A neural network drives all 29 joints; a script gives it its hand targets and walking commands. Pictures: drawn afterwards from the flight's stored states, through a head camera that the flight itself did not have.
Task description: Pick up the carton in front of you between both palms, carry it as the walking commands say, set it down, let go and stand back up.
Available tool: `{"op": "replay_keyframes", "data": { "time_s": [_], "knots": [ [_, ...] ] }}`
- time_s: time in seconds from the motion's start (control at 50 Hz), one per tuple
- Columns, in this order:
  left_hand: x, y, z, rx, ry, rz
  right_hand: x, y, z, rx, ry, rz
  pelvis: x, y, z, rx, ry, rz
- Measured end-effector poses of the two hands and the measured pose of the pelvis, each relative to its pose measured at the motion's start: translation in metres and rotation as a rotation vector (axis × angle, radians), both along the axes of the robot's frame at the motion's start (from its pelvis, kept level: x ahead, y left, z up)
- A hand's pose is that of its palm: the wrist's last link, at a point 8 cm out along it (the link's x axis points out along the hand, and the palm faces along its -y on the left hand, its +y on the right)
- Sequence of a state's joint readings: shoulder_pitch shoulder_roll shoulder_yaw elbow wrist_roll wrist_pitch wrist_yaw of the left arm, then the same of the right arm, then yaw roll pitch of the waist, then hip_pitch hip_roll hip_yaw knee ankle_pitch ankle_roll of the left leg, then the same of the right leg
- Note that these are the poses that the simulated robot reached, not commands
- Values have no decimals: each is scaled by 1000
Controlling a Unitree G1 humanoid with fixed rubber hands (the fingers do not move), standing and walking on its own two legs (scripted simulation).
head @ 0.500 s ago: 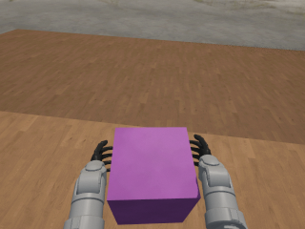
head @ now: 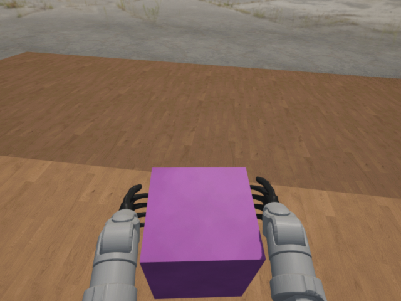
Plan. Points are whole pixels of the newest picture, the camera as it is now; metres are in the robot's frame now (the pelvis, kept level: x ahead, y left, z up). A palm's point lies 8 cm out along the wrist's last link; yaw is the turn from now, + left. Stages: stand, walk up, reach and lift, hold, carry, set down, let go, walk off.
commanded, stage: hold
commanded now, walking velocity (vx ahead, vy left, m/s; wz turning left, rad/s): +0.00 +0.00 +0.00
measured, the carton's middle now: (198, 235) +0.29 +0.00 -0.03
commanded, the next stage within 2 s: carry in 1.20 s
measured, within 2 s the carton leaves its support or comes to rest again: neither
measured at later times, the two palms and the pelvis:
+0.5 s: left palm (127, 216) +0.28 +0.15 +0.05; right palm (269, 209) +0.29 -0.15 +0.06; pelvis +0.00 +0.00 +0.00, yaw +0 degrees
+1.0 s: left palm (127, 218) +0.28 +0.15 +0.05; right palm (269, 209) +0.29 -0.15 +0.06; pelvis +0.00 +0.00 +0.00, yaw +0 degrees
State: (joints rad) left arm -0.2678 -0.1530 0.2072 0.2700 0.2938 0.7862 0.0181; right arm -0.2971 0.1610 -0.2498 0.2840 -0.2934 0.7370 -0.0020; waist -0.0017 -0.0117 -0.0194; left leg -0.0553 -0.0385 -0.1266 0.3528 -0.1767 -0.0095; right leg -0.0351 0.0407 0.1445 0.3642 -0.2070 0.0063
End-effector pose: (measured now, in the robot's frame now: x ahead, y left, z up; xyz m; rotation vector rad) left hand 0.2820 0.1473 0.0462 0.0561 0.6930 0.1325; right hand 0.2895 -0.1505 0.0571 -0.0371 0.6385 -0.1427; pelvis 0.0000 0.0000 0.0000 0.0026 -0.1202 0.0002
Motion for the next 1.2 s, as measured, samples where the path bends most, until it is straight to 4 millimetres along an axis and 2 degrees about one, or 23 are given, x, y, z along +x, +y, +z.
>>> {"op": "replay_keyframes", "data": {
  "time_s": [0.24,0.76,1.2],
  "knots": [
    [-1,2,1,-9,-4,9,-1,2,1,8,-4,-8,-7,2,-1,0,-2,1],
    [2,1,0,0,1,2,3,1,0,-2,1,-1,1,2,0,1,0,-2],
    [1,1,0,0,-2,7,1,1,0,0,-2,-3,-3,1,-1,0,9,-3]
  ]
}}
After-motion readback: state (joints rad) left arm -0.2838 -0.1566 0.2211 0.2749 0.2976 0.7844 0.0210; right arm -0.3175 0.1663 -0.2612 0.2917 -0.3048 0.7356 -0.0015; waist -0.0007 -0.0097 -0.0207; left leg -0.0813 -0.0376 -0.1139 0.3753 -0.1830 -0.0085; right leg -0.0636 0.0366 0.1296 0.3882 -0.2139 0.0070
